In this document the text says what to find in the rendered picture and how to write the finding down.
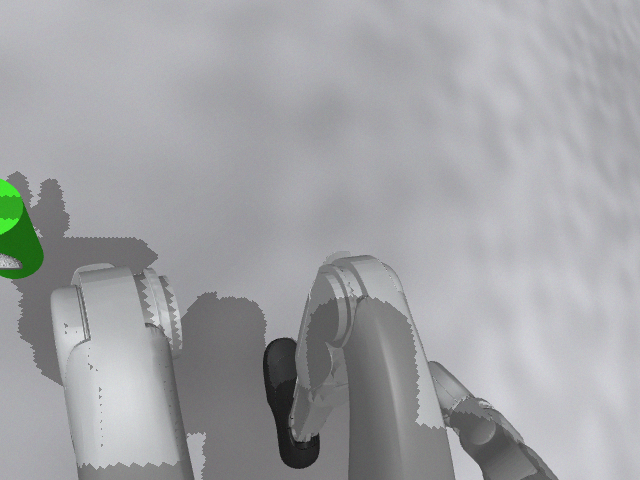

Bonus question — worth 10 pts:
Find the left robot hand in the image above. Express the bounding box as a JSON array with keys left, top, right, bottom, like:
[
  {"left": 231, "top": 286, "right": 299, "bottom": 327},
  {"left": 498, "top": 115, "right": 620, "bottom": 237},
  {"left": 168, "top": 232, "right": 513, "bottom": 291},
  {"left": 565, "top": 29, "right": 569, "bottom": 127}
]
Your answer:
[{"left": 0, "top": 253, "right": 23, "bottom": 270}]

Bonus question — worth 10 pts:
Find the bottle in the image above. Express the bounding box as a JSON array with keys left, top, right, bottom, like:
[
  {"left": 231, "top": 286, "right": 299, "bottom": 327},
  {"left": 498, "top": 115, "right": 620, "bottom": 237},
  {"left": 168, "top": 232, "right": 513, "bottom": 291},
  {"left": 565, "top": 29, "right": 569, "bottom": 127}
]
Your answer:
[{"left": 0, "top": 179, "right": 44, "bottom": 279}]

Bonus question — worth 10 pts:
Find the right robot hand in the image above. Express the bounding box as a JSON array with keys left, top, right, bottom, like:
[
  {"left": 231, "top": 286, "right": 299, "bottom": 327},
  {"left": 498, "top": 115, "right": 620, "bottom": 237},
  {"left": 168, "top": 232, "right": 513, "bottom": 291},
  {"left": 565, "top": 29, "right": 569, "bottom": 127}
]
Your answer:
[{"left": 428, "top": 361, "right": 475, "bottom": 428}]

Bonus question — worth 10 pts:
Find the right robot arm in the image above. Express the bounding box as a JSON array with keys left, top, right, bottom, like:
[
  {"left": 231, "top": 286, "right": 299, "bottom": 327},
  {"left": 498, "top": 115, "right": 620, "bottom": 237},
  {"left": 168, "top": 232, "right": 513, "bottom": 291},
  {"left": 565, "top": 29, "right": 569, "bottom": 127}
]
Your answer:
[{"left": 449, "top": 398, "right": 559, "bottom": 480}]

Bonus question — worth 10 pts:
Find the right robot foot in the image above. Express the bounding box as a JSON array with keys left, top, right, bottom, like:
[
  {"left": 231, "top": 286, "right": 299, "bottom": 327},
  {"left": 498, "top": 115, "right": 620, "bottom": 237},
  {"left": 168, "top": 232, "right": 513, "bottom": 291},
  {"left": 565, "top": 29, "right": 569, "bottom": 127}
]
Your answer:
[{"left": 263, "top": 338, "right": 320, "bottom": 469}]

